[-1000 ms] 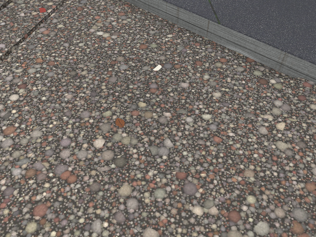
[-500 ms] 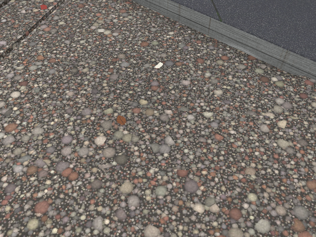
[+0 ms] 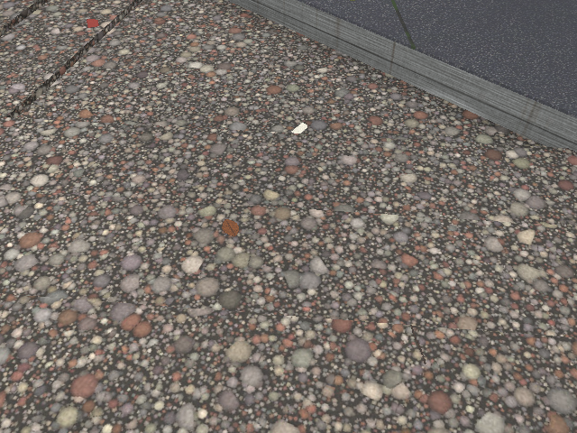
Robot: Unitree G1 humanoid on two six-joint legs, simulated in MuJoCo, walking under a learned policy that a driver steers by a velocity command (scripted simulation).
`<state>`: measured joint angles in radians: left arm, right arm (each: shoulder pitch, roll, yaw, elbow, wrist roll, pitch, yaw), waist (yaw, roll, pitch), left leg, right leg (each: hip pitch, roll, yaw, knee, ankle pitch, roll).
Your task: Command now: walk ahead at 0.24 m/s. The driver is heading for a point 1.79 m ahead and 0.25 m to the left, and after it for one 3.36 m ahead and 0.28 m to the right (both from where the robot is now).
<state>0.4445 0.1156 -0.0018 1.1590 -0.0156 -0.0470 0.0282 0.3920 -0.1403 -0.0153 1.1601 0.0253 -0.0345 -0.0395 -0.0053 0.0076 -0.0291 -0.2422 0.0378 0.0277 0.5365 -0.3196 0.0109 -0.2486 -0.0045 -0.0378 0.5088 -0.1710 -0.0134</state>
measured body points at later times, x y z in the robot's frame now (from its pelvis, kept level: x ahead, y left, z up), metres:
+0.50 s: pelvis +0.12 +0.00 +0.00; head +0.14 +0.01 +0.45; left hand +0.31 +0.24 -0.11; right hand -0.02 -0.23 -0.13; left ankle -0.01 +0.12 -0.73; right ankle +0.26 -0.14 -0.71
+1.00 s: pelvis +0.39 -0.05 -0.03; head +0.41 -0.04 +0.42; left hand +0.34 +0.20 -0.18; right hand +0.56 -0.29 -0.15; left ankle +0.56 +0.11 -0.73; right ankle +0.30 -0.15 -0.77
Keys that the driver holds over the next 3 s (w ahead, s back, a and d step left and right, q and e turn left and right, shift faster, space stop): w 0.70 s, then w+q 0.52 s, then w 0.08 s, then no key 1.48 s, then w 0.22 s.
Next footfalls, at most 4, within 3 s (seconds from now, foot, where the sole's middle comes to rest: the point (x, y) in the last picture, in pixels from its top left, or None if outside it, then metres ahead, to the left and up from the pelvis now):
0.62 right None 0.34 -0.15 -0.81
1.18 left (262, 400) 0.64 0.10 -0.84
1.62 right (296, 302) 0.94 0.01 -0.86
1.86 left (226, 346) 0.80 0.20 -0.84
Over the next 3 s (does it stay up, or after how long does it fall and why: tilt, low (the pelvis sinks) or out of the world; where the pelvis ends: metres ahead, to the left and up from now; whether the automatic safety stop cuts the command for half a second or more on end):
stays up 0.89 0.09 -0.08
